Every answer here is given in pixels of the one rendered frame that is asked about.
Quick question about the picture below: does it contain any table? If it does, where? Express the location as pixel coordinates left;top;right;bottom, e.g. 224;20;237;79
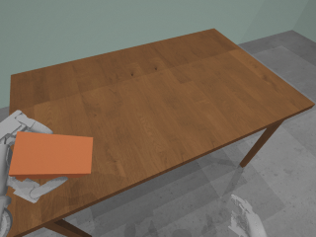
6;28;315;237

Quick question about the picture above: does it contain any robot left hand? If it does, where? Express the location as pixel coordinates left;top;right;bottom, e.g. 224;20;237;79
0;110;68;203

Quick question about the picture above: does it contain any left robot forearm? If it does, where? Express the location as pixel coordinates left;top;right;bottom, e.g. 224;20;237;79
0;196;13;237

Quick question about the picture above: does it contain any sponge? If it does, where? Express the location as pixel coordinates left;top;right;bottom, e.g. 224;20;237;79
8;131;93;180

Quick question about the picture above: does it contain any robot right hand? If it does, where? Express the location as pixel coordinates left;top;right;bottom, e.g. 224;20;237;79
228;195;268;237

